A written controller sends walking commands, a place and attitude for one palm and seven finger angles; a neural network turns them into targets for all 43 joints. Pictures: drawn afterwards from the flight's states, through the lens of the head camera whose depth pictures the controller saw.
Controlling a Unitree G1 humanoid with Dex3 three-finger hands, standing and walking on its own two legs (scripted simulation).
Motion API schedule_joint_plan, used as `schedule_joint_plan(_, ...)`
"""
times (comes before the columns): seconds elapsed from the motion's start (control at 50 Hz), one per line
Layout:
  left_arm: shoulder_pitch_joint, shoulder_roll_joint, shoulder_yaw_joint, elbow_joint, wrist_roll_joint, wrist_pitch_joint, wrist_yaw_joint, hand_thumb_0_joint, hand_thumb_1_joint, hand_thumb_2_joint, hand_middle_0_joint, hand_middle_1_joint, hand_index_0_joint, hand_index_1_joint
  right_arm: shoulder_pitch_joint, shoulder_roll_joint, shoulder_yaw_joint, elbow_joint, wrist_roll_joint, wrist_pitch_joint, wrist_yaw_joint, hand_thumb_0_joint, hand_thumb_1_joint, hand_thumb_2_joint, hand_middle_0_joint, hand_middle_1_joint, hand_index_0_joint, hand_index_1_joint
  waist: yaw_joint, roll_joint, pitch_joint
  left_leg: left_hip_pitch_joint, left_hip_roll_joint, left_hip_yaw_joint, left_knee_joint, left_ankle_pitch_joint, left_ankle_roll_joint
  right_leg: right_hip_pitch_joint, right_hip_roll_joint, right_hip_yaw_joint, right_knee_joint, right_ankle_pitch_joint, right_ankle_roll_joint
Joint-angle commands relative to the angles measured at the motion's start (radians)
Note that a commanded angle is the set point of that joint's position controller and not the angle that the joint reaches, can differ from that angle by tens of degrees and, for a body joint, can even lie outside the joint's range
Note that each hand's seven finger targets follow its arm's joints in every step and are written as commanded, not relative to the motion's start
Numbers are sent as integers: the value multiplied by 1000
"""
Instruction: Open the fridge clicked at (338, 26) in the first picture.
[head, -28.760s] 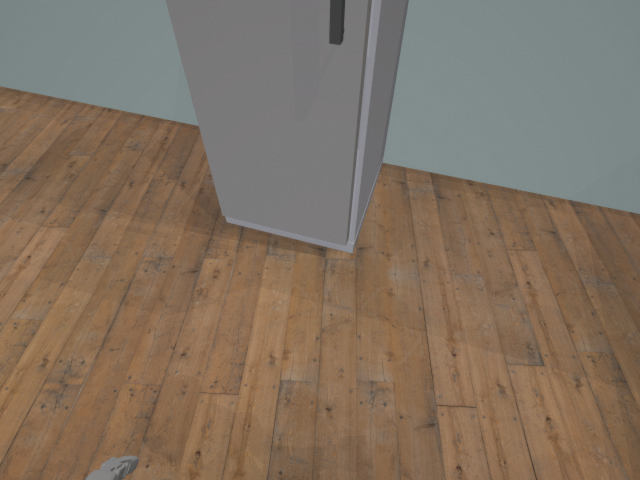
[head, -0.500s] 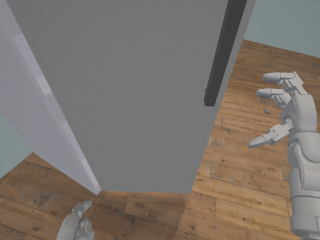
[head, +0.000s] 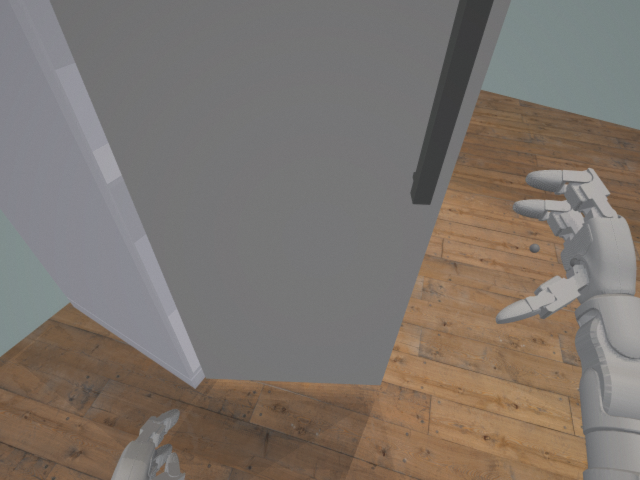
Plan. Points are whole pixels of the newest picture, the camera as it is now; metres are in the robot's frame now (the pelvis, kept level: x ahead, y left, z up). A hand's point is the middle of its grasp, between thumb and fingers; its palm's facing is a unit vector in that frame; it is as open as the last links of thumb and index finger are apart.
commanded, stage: slip the hand off the handle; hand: right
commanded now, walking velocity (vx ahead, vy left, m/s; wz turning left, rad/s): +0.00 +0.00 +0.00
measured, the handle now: (447, 80) +0.51 -0.13 +0.28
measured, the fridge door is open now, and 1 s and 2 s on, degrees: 61 61 61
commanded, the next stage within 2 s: draw the hand back to the body in 0.44 s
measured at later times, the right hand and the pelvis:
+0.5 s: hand (551, 295) +0.26 -0.20 +0.18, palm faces +0.12 +0.98 -0.19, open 14.7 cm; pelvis +0.01 +0.01 +0.00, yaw -2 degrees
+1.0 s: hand (579, 303) +0.25 -0.23 +0.18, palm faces +0.32 +0.95 -0.02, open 14.7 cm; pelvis +0.02 +0.01 +0.01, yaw -1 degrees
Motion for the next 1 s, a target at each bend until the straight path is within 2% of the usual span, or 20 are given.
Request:
schedule_joint_plan(0.0,-131,117,43,-172,-5,-84,8,0,900,900,-200,-300,-200,-300,-295,-180,-47,-295,28,-77,0,0,550,-200,250,1150,250,1150,-14,-49,-195,-37,-9,6,-116,75,19,183,-1,47,-116,42,-6)
schedule_joint_plan(0.06,-137,120,41,-170,-6,-89,9,0,900,900,-200,-300,-200,-300,-230,-174,-48,-299,37,-57,3,0,550,-200,250,1150,250,1150,-16,11,-162,-32,-5,0,-131,77,10,162,0,38,-115,37,-11)
schedule_joint_plan(0.12,-143,118,43,-177,-1,-94,5,0,900,900,-200,-300,-200,-300,-149,-192,-82,-372,43,-44,-4,0,550,-200,250,1150,250,1150,-37,-4,-189,6,-4,0,-122,138,12,178,2,31,-107,94,-11)
schedule_joint_plan(0.26,-161,104,34,-191,5,-96,-1,0,900,900,-200,-300,-200,-300,4,-160,-79,-518,61,-26,5,0,550,-200,250,1150,250,1150,-40,3,-163,27,1,-1,-119,234,3,188,7,17,-97,156,-13)
schedule_joint_plan(0.3,-161,102,30,-183,3,-97,2,0,900,900,-200,-300,-200,-300,-23,-150,-61,-544,64,-23,11,0,550,-200,250,1150,250,1150,-27,-26,-125,2,-1,2,-127,212,4,188,7,19,-100,137,-10)
schedule_joint_plan(0.32,-162,105,30,-179,4,-99,7,0,900,900,-200,-300,-200,-300,-39,-154,-56,-546,65,-22,11,0,550,-200,250,1150,250,1150,-16,5,-115,-3,0,-5,-135,204,0,183,7,20,-92,127,-14)
schedule_joint_plan(0.38,-163,103,28,-167,2,-103,19,0,900,900,-200,-300,-200,-300,-43,-145,-54,-514,70,-15,22,0,550,-200,250,1150,250,1150,-13,-11,-94,-21,1,-5,-143,176,0,182,10,24,-98,105,-12)
schedule_joint_plan(0.5,-170,105,25,-153,0,-112,37,0,900,900,-200,-300,-200,-300,-116,-162,-54,-470,73,-13,39,0,550,-200,250,1150,250,1150,-10,-6,-122,-17,7,-13,-150,124,-1,180,14,34,-98,70,-13)
schedule_joint_plan(0.54,-167,105,25,-158,4,-118,34,0,900,900,-200,-300,-200,-300,-76,-175,-79,-461,79,-14,41,0,550,-200,250,1150,250,1150,-26,12,-155,10,13,-16,-137,178,-1,179,13,34,-89,105,-14)
schedule_joint_plan(0.56,-224,91,22,-155,-32,-120,39,0,900,900,-200,-300,-200,-300,-30,-139,-190,-363,219,136,-10,0,550,-200,250,1150,250,1150,-90,24,-191,80,21,-13,-162,159,5,147,12,44,-119,71,-1)
schedule_joint_plan(0.58,-251,88,12,-169,-34,-123,41,0,900,900,-200,-300,-200,-300,-84,-88,-111,-487,209,205,-28,0,550,-200,250,1150,250,1150,-78,-26,-204,90,26,-3,-168,166,0,180,14,36,-129,87,-4)
schedule_joint_plan(0.62,-265,89,8,-163,-31,-126,46,0,900,900,-200,-300,-200,-300,-54,-135,-173,-499,198,338,-98,0,550,-200,250,1150,250,1150,-96,3,-205,107,26,-6,-171,203,0,181,11,45,-136,132,-6)
schedule_joint_plan(0.66,-276,82,5,-173,-33,-107,32,0,900,900,-200,-300,-200,-300,-55,-79,-93,-610,141,451,-153,0,550,-200,250,1150,250,1150,-85,-55,-201,103,25,13,-164,250,4,223,9,38,-152,191,-10)
schedule_joint_plan(0.7,-269,80,6,-176,-24,-94,22,0,900,900,-200,-300,-200,-300,-21,-65,-64,-707,101,472,-184,0,550,-200,250,1150,250,1150,-68,-55,-189,95,16,21,-160,278,6,262,6,36,-150,230,-12)
schedule_joint_plan(0.76,-258,89,9,-166,-12,-83,27,0,900,900,-200,-300,-200,-300,48,-81,-99,-730,113,451,-178,0,550,-200,250,1150,250,1150,-59,47,-167,98,10,25,-166,315,-1,267,2,36,-148,243,-15)
schedule_joint_plan(0.82,-266,89,8,-155,-14,-68,36,0,900,900,-200,-300,-200,-300,87,-97,-134,-706,126,455,-167,0,550,-200,250,1150,250,1150,-63,47,-109,81,7,21,-191,256,-1,258,3,33,-160,202,-12)
schedule_joint_plan(0.88,-281,78,-1,-154,-18,-54,42,0,900,900,-200,-300,-200,-300,54,-71,-106,-696,121,479,-166,0,550,-200,250,1150,250,1150,-56,-12,-59,55,8,24,-208,175,4,259,6,40,-187,151,-8)
schedule_joint_plan(0.9,-286,78,-3,-156,-19,-53,44,0,900,900,-200,-300,-200,-300,42,-76,-106,-707,119,485,-166,0,550,-200,250,1150,250,1150,-56,-53,-60,52,8,21,-213,157,7,267,8,41,-192,142,-7)
schedule_joint_plan(0.94,-285,80,-1,-158,-16,-55,48,0,900,900,-200,-300,-200,-300,58,-82,-108,-724,115,484,-162,0,550,-200,250,1150,250,1150,-54,-29,-89,70,8,23,-213,174,7,284,5,42,-191,163,-10)
schedule_joint_plan(0.98,-283,78,-3,-161,-15,-62,50,0,900,900,-200,-300,-200,-300,34,-77,-97,-751,118,474,-150,0,477,-235,247,1107,247,1107,-53,-51,-104,76,6,26,-207,191,10,301,6,49,-192,177,-8)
